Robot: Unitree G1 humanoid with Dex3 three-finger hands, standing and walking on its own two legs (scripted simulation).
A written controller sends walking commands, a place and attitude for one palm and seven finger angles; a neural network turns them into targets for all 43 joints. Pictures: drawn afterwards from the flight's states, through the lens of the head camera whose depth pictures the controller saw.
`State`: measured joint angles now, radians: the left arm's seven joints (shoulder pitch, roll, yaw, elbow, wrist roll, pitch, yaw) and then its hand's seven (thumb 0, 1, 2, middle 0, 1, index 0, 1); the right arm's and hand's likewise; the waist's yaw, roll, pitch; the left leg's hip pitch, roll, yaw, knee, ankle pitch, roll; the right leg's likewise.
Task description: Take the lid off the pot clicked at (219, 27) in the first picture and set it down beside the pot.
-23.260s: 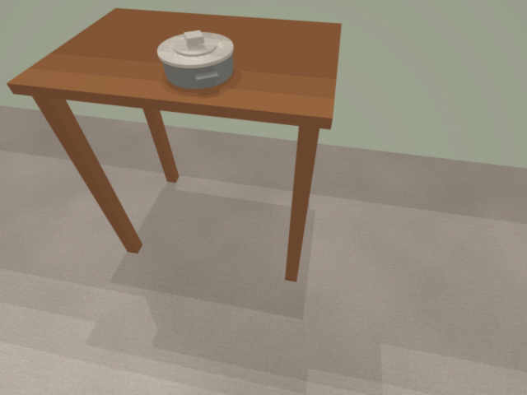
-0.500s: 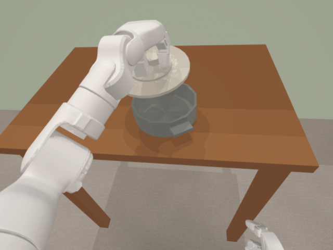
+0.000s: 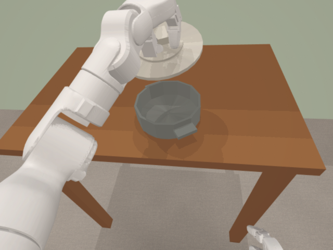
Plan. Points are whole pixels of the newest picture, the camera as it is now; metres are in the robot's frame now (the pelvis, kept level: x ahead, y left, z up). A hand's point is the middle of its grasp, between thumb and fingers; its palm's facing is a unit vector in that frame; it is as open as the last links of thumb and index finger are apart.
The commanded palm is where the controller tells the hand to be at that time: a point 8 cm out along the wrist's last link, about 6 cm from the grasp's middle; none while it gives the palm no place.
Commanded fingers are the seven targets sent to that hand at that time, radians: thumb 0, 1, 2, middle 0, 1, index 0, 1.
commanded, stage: lift the lid straight up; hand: left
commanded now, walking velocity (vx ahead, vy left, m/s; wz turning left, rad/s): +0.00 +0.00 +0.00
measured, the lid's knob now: (157, 36) +0.48 +0.03 +0.28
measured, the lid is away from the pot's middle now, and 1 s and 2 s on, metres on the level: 0.02 0.11 0.23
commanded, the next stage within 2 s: move the lid sideways beside the pot in 0.22 s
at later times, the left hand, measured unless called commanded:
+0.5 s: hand (154, 36) +0.44 +0.03 +0.30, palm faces -0.05 -0.09 -0.99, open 5.4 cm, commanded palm +0.42 +0.06 +0.37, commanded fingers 0.00 0.59 1.12 -0.83 -0.90 -1.07 -1.00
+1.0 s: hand (112, 43) +0.44 +0.12 +0.29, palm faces -0.10 -0.06 -0.99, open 5.4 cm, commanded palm +0.41 +0.13 +0.37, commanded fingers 0.00 0.59 1.12 -0.83 -0.90 -1.07 -1.00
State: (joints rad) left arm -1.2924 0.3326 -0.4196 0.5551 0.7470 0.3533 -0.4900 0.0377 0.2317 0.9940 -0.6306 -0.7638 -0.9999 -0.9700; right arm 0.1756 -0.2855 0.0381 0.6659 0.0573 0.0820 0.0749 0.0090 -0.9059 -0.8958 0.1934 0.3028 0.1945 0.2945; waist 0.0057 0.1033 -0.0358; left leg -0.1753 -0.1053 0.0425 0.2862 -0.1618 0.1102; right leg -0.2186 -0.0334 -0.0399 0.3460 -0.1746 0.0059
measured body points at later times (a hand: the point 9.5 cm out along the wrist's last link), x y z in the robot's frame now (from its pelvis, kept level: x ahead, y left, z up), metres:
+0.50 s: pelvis +0.00 -0.01 +0.00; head +0.01 -0.06 +0.45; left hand +0.44 +0.04 +0.36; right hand +0.17 -0.24 -0.12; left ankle -0.01 +0.04 -0.75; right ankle +0.00 -0.13 -0.75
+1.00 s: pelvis +0.00 -0.02 +0.00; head +0.01 -0.05 +0.45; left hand +0.44 +0.12 +0.35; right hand +0.17 -0.26 -0.11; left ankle -0.01 +0.04 -0.75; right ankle +0.00 -0.13 -0.75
